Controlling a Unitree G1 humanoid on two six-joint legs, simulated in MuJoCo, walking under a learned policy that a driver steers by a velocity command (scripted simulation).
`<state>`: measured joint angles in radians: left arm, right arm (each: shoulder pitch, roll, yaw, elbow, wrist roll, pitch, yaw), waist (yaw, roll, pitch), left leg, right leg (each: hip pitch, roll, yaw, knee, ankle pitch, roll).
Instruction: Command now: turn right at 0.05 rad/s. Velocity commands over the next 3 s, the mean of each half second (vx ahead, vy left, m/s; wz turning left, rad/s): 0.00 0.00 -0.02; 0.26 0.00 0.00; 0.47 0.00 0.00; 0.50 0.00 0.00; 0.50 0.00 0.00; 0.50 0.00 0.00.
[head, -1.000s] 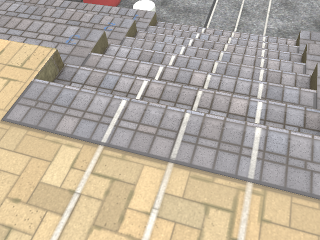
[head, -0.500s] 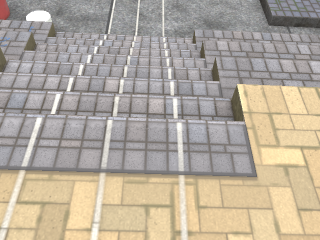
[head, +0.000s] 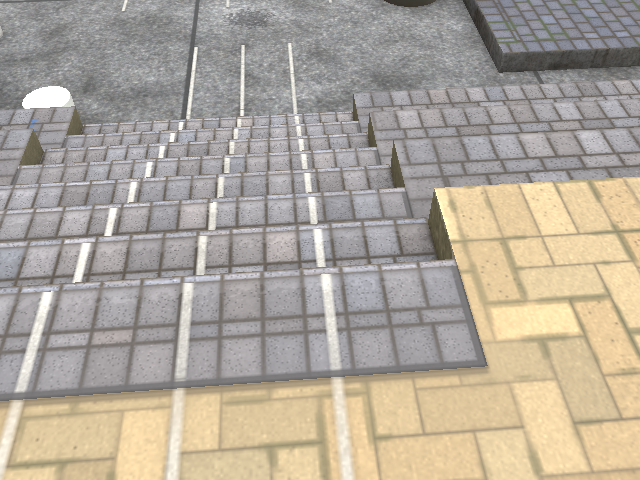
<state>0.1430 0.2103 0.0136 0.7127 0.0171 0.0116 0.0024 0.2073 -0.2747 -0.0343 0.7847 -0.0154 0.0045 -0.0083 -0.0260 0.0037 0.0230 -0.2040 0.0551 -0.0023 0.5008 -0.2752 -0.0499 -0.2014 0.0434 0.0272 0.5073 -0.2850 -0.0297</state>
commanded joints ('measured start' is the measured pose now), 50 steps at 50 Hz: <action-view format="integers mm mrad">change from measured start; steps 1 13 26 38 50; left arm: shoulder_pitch -12 17 50 -4 -109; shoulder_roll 136 126 129 199 85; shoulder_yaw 41 46 42 67 47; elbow -47 58 194 200 143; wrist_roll -3 -10 -15 -61 -33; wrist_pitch -8 -10 -14 -56 -104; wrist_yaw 9 16 26 19 -23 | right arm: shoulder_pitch -17 15 35 129 288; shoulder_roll -100 -100 -82 -48 -67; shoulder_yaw -23 -18 -14 -22 -5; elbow -39 38 135 183 211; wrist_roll -1 6 9 44 12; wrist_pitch -23 -22 -13 -104 -99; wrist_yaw -6 -29 -38 8 7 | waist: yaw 14 8 12 -54 -35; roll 20 -15 -7 -123 84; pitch -22 -24 0 71 67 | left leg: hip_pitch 2 23 26 53 277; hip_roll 20 11 -3 -43 148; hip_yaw -25 -13 -1 62 -147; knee -74 -71 -85 -24 -366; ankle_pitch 172 158 153 -28 376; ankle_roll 9 12 16 145 218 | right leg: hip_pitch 4 10 11 -148 -576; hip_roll -96 -78 -67 -227 -130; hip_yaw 104 79 60 252 -40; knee -101 -97 -106 -261 397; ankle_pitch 156 199 205 -270 171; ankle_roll -33 -20 -11 -137 13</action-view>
